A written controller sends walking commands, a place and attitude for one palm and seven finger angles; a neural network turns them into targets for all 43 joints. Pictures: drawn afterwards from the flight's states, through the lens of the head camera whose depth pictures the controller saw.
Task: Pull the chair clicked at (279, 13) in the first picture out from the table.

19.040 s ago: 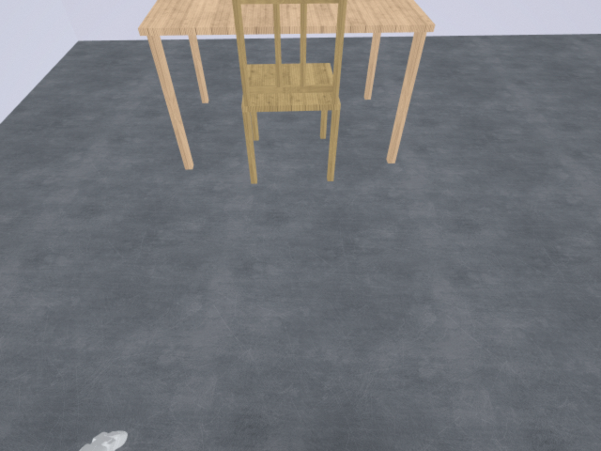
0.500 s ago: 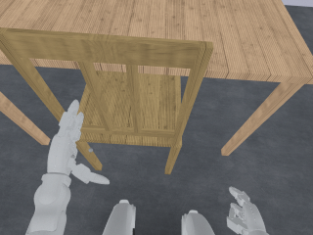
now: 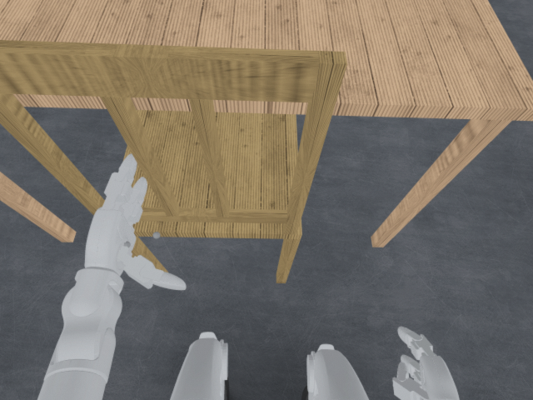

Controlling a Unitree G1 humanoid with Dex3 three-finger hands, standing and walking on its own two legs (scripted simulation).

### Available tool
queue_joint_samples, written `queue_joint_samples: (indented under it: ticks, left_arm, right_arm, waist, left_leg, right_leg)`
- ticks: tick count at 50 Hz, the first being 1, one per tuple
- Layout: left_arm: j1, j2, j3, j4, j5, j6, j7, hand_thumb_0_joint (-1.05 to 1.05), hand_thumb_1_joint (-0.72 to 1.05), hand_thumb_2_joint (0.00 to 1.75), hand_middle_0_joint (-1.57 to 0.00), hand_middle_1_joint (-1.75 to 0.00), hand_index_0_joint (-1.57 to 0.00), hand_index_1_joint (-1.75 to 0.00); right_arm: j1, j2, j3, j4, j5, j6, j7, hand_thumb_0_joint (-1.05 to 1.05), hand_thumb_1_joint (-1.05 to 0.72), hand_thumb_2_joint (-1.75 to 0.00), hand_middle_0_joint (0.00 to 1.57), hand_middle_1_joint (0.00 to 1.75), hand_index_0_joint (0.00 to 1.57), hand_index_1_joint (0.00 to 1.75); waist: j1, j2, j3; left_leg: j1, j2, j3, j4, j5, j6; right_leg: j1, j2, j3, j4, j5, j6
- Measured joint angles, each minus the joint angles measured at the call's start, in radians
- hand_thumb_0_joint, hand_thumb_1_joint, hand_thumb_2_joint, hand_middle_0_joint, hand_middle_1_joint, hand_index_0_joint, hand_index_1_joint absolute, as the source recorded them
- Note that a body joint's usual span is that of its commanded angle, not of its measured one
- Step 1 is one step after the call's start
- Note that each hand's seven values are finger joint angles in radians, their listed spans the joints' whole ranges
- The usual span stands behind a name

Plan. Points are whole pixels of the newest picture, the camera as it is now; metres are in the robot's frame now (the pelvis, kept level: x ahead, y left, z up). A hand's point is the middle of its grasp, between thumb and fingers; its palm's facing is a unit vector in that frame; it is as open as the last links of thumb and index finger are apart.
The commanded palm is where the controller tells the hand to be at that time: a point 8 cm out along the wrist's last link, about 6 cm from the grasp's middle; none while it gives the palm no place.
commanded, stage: push the fingers through the gap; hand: left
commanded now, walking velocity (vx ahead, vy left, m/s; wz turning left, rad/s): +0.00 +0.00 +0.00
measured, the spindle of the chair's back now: (151, 167) +0.45 +0.19 +0.02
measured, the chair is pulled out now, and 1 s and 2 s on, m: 0.00 0.00 0.00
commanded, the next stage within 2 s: hook a spindle and tug to test in 1.16 s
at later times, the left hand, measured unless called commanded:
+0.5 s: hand (161, 203) +0.39 +0.17 +0.02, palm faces -0.02 -1.00 -0.06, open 17.0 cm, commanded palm +0.37 +0.21 +0.02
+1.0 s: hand (166, 188) +0.42 +0.16 +0.02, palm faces -0.02 -1.00 -0.06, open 16.9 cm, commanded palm +0.40 +0.21 +0.02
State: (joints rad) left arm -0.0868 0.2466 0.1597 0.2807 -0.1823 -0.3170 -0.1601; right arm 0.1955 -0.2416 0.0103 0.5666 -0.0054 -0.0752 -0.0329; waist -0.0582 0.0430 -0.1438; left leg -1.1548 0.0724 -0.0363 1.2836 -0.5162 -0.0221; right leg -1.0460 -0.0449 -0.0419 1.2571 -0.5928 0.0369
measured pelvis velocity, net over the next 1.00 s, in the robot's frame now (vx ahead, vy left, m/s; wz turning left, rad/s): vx -0.01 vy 0.01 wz -0.01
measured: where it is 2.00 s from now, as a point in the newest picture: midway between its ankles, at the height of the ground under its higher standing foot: outside the picture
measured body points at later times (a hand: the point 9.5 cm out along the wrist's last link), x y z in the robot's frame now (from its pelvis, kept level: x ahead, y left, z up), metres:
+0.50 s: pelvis +0.00 +0.00 +0.00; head +0.12 +0.02 +0.43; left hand +0.39 +0.22 +0.03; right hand +0.13 -0.25 -0.11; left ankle +0.04 +0.13 -0.62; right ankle +0.00 -0.15 -0.62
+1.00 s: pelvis -0.01 +0.01 +0.00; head +0.12 +0.02 +0.43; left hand +0.41 +0.22 +0.03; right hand +0.09 -0.25 -0.12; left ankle +0.04 +0.13 -0.62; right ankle +0.00 -0.15 -0.62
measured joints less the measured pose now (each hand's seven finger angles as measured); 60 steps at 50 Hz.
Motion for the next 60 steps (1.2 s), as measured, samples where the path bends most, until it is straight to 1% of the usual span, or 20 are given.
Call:
queue_joint_samples:
  ticks: [2, 4, 6, 10, 13, 17, 21, 26, 29, 36, 41, 44, 49, 56, 60]
  left_arm:
    - [0.000, -0.002, -0.002, -0.001, 0.002, -0.035, 0.007, -0.01, -0.49, 0.30, -0.06, -0.08, -0.03, -0.06]
    - [-0.027, -0.004, -0.001, 0.027, 0.007, -0.064, 0.010, -0.01, -0.50, 0.30, -0.06, -0.08, -0.04, -0.07]
    - [-0.070, -0.003, 0.006, 0.079, 0.011, -0.076, 0.007, -0.01, -0.50, 0.30, -0.06, -0.08, -0.04, -0.07]
    - [-0.136, 0.004, 0.022, 0.170, 0.022, -0.050, -0.010, -0.01, -0.50, 0.30, -0.06, -0.08, -0.05, -0.07]
    - [-0.134, 0.001, 0.026, 0.157, 0.023, -0.035, -0.001, -0.01, -0.50, 0.30, -0.06, -0.08, -0.04, -0.07]
    - [-0.125, -0.004, 0.021, 0.129, 0.029, -0.058, 0.021, -0.01, -0.49, 0.30, -0.06, -0.08, -0.04, -0.07]
    - [-0.180, 0.005, 0.027, 0.188, 0.038, -0.085, 0.023, -0.01, -0.50, 0.30, -0.06, -0.08, -0.05, -0.07]
    - [-0.270, 0.016, 0.034, 0.287, 0.044, -0.065, 0.013, -0.01, -0.50, 0.30, -0.06, -0.08, -0.05, -0.07]
    - [-0.293, 0.011, 0.045, 0.303, 0.047, -0.061, 0.020, -0.01, -0.50, 0.30, -0.06, -0.08, -0.05, -0.08]
    - [-0.334, 0.017, 0.054, 0.327, 0.064, -0.083, 0.048, -0.01, -0.50, 0.30, -0.06, -0.08, -0.05, -0.08]
    - [-0.387, 0.031, 0.073, 0.403, 0.069, -0.089, 0.039, -0.01, -0.50, 0.30, -0.06, -0.08, -0.05, -0.08]
    - [-0.387, 0.032, 0.084, 0.407, 0.066, -0.094, 0.034, -0.01, -0.50, 0.30, -0.06, -0.08, -0.06, -0.08]
    - [-0.364, 0.028, 0.079, 0.399, 0.065, -0.100, 0.031, -0.01, -0.50, 0.30, -0.06, -0.08, -0.06, -0.08]
    - [-0.372, 0.025, 0.086, 0.405, 0.068, -0.121, 0.040, -0.01, -0.50, 0.30, -0.06, -0.08, -0.06, -0.08]
    - [-0.375, 0.027, 0.083, 0.408, 0.069, -0.122, 0.039, -0.01, -0.50, 0.30, -0.06, -0.08, -0.06, -0.08]
  right_arm:
    - [0.012, -0.002, 0.000, 0.012, -0.002, -0.005, 0.000, 0.01, -0.91, -0.90, 0.20, 0.30, 0.20, 0.30]
    - [0.018, -0.006, 0.000, 0.027, -0.003, -0.008, 0.002, 0.01, -0.91, -0.90, 0.20, 0.30, 0.20, 0.30]
    - [0.016, -0.008, 0.002, 0.038, -0.003, -0.005, 0.005, 0.01, -0.91, -0.90, 0.20, 0.30, 0.20, 0.30]
    - [0.007, -0.011, 0.000, 0.035, 0.000, 0.007, 0.009, 0.01, -0.91, -0.90, 0.20, 0.30, 0.20, 0.30]
    - [0.007, -0.010, -0.009, 0.021, -0.001, 0.009, 0.010, 0.01, -0.91, -0.90, 0.20, 0.30, 0.20, 0.30]
    - [0.014, -0.009, -0.011, 0.023, -0.007, 0.008, 0.011, 0.01, -0.91, -0.90, 0.20, 0.30, 0.20, 0.30]
    - [0.013, -0.007, -0.001, 0.040, -0.007, 0.013, 0.013, 0.01, -0.91, -0.90, 0.20, 0.30, 0.20, 0.30]
    - [0.007, -0.004, 0.003, 0.043, -0.005, 0.022, 0.016, 0.01, -0.91, -0.90, 0.20, 0.30, 0.20, 0.30]
    - [0.010, -0.003, 0.001, 0.039, -0.007, 0.026, 0.016, 0.01, -0.91, -0.90, 0.20, 0.30, 0.20, 0.30]
    - [0.027, -0.004, -0.001, 0.050, -0.015, 0.036, 0.023, 0.01, -0.91, -0.90, 0.20, 0.30, 0.20, 0.30]
    - [0.036, -0.004, 0.005, 0.061, -0.014, 0.048, 0.026, 0.01, -0.91, -0.90, 0.20, 0.30, 0.20, 0.30]
    - [0.044, -0.006, 0.001, 0.056, -0.014, 0.053, 0.029, 0.01, -0.91, -0.90, 0.20, 0.30, 0.20, 0.30]
    - [0.053, -0.010, -0.003, 0.054, -0.014, 0.061, 0.032, 0.01, -0.91, -0.90, 0.20, 0.30, 0.20, 0.30]
    - [0.044, -0.010, -0.003, 0.054, -0.016, 0.059, 0.030, 0.01, -0.91, -0.90, 0.20, 0.30, 0.20, 0.30]
    - [0.040, -0.009, -0.005, 0.051, -0.016, 0.061, 0.033, 0.01, -0.91, -0.90, 0.20, 0.30, 0.20, 0.30]
  waist:
    - [0.004, 0.000, -0.008]
    - [0.007, -0.001, -0.015]
    - [0.005, -0.003, -0.020]
    - [-0.010, -0.007, -0.016]
    - [-0.016, -0.006, -0.003]
    - [-0.012, -0.004, -0.003]
    - [-0.008, -0.007, -0.011]
    - [-0.018, -0.005, -0.008]
    - [-0.023, -0.003, -0.003]
    - [-0.028, 0.001, -0.005]
    - [-0.038, -0.002, -0.009]
    - [-0.041, 0.000, -0.006]
    - [-0.039, 0.001, -0.007]
    - [-0.043, -0.003, -0.003]
    - [-0.041, -0.003, -0.006]
  left_leg:
    - [0.009, -0.001, 0.002, -0.011, 0.003, 0.000]
    - [0.010, -0.002, 0.001, -0.012, 0.003, 0.000]
    - [0.003, -0.002, -0.002, -0.006, 0.001, -0.001]
    - [-0.015, -0.002, -0.004, 0.010, -0.003, -0.001]
    - [-0.014, -0.001, 0.000, 0.008, -0.001, 0.001]
    - [-0.002, -0.001, 0.008, -0.007, 0.003, 0.004]
    - [-0.006, -0.002, 0.007, -0.006, 0.005, 0.005]
    - [-0.030, -0.004, 0.000, 0.008, 0.007, 0.005]
    - [-0.038, -0.003, 0.003, 0.009, 0.009, 0.007]
    - [-0.043, -0.003, 0.010, 0.004, 0.013, 0.010]
    - [-0.049, -0.001, 0.011, 0.005, 0.014, 0.010]
    - [-0.052, 0.000, 0.012, 0.004, 0.015, 0.010]
    - [-0.042, 0.001, 0.018, -0.007, 0.018, 0.011]
    - [-0.042, 0.001, 0.016, -0.007, 0.018, 0.010]
    - [-0.041, 0.001, 0.016, -0.007, 0.018, 0.009]
  right_leg:
    - [0.008, -0.001, 0.001, -0.011, 0.003, 0.001]
    - [0.010, -0.002, -0.001, -0.012, 0.002, 0.001]
    - [0.004, -0.002, -0.002, -0.005, -0.001, 0.001]
    - [-0.013, -0.001, -0.003, 0.010, -0.005, -0.001]
    - [-0.013, 0.000, 0.002, 0.007, -0.001, 0.001]
    - [-0.005, -0.001, 0.008, -0.007, 0.006, 0.005]
    - [-0.008, -0.002, 0.007, -0.006, 0.007, 0.006]
    - [-0.027, -0.003, 0.002, 0.004, 0.008, 0.005]
    - [-0.037, -0.002, 0.005, 0.005, 0.011, 0.006]
    - [-0.046, -0.002, 0.013, 0.001, 0.017, 0.010]
    - [-0.053, 0.000, 0.014, 0.003, 0.019, 0.010]
    - [-0.057, 0.002, 0.015, 0.001, 0.021, 0.009]
    - [-0.050, 0.002, 0.020, -0.008, 0.025, 0.010]
    - [-0.050, 0.003, 0.019, -0.007, 0.025, 0.009]
    - [-0.050, 0.003, 0.019, -0.006, 0.024, 0.008]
